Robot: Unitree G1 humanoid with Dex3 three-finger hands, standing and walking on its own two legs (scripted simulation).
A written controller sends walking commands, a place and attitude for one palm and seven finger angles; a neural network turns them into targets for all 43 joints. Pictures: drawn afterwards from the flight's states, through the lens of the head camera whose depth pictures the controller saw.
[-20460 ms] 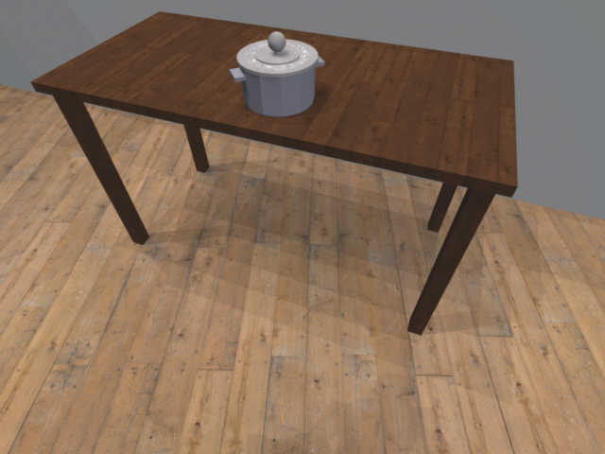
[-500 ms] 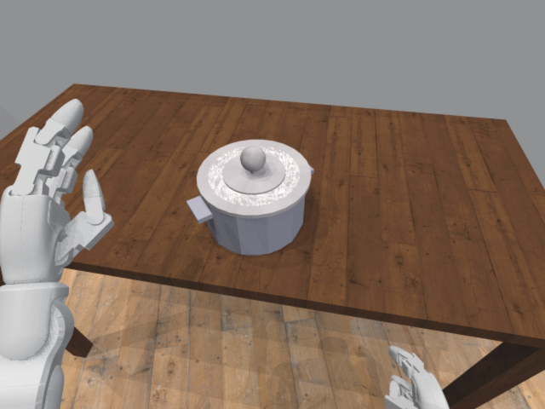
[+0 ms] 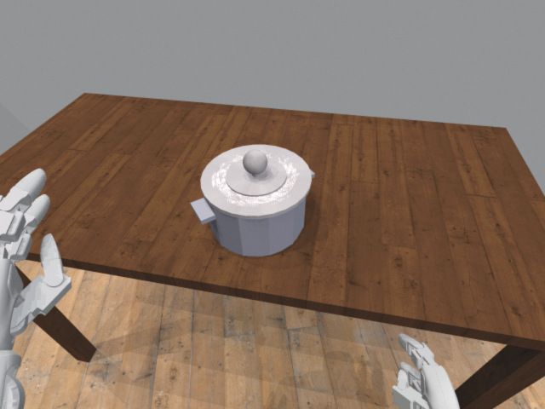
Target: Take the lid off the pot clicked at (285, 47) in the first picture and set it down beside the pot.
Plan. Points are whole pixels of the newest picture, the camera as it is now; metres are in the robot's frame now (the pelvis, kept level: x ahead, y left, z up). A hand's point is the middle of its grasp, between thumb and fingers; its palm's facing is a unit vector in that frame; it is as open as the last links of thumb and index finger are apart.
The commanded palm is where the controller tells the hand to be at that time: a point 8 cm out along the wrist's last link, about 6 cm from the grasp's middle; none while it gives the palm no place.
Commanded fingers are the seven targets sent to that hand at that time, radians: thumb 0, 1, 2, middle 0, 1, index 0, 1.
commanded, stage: draw the hand back to the body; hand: left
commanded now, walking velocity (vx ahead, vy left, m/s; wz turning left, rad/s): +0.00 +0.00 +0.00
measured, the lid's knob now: (255, 162) +0.48 +0.09 +0.13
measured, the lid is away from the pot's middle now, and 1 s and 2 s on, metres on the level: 0.01 0.01 0.01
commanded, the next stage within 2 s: come to a stop and stand still in 0.06 s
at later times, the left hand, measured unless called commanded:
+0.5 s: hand out of the picture +0.07 +0.15 -0.18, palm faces -0.02 -0.99 -0.16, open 6.9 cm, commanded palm none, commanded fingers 0.00 0.90 0.90 -0.20 -0.30 -0.20 -0.30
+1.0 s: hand out of the picture +0.05 +0.18 -0.18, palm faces -0.04 -0.98 -0.22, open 7.3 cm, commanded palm none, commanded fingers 0.00 0.90 0.90 -0.20 -0.30 -0.20 -0.30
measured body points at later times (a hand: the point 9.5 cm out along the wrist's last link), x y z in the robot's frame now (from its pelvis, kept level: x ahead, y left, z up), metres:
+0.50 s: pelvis -0.03 +0.00 -0.02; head +0.00 +0.00 +0.43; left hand +0.07 +0.20 -0.16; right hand +0.00 -0.26 -0.16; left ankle -0.07 +0.08 -0.74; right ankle +0.04 -0.13 -0.74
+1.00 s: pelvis +0.00 +0.00 -0.01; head +0.03 +0.00 +0.44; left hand +0.05 +0.23 -0.16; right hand -0.01 -0.21 -0.17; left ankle -0.07 +0.08 -0.74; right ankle +0.04 -0.13 -0.74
